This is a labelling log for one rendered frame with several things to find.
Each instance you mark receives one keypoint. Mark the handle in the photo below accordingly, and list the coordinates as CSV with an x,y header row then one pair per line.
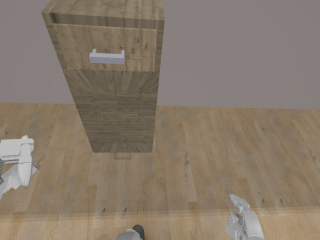
x,y
107,58

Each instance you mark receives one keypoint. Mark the drawer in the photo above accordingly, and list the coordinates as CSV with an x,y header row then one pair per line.
x,y
78,41

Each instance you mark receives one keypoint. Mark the cabinet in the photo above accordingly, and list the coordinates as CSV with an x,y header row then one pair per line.
x,y
117,107

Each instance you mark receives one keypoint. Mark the left robot foot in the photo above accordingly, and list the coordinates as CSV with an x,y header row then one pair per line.
x,y
139,229

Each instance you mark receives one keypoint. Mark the right robot hand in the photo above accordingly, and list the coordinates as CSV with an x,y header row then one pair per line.
x,y
241,227

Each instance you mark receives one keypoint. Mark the robot left shin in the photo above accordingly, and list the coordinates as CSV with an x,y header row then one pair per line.
x,y
131,230

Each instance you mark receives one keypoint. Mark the left robot hand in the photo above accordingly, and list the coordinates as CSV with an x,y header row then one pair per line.
x,y
18,152

